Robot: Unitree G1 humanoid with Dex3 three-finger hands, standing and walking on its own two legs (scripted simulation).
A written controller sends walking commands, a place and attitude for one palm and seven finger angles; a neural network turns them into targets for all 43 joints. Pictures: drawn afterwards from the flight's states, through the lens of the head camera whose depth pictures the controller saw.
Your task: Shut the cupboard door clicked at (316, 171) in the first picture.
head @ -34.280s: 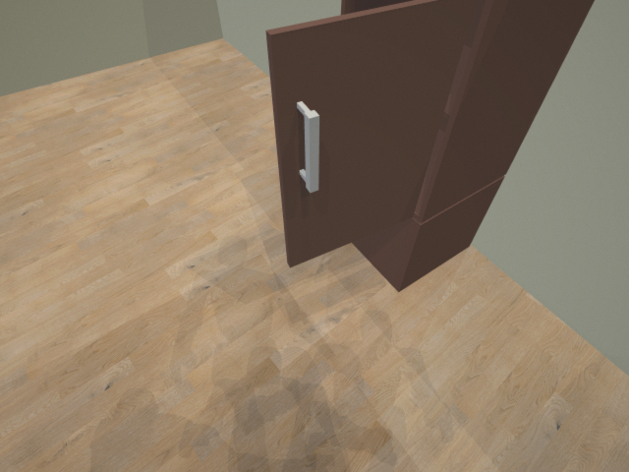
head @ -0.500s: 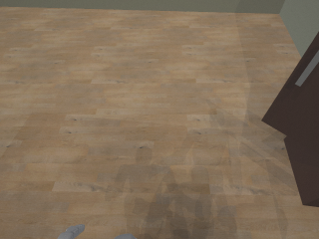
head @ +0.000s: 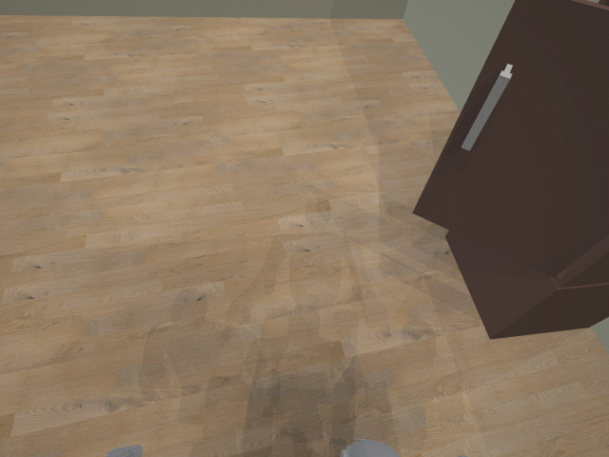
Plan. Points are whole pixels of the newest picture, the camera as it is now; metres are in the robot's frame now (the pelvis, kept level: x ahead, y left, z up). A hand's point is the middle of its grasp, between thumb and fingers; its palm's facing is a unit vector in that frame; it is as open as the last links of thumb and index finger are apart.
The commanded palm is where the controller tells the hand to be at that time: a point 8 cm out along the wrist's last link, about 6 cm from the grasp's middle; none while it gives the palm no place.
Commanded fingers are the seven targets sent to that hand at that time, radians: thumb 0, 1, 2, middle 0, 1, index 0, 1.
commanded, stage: turn to face it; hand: left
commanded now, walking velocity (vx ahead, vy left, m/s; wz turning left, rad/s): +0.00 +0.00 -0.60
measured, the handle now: (486, 109) +0.75 -0.31 +0.04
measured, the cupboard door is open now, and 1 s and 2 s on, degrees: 52 52 52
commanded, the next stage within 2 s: take the last steps up to it in 0.66 s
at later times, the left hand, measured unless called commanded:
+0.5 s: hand (203, 436) +0.16 +0.16 -0.17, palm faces -0.23 -0.94 -0.23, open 7.4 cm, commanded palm none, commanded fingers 0.00 0.90 0.90 -0.20 -0.30 -0.20 -0.30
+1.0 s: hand (231, 447) +0.15 +0.11 -0.16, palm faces -0.34 -0.92 -0.22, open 7.4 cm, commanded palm none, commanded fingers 0.00 0.90 0.90 -0.20 -0.30 -0.20 -0.30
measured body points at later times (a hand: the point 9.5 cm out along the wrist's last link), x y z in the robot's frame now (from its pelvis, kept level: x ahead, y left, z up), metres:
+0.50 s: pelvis +0.02 -0.02 -0.01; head +0.06 -0.02 +0.44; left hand +0.17 +0.21 -0.15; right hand +0.03 -0.29 -0.14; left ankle +0.07 +0.10 -0.74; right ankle -0.01 -0.14 -0.74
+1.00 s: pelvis +0.04 -0.05 +0.00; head +0.06 -0.07 +0.45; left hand +0.17 +0.16 -0.14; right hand -0.02 -0.30 -0.15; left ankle +0.08 +0.07 -0.69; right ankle -0.02 -0.13 -0.74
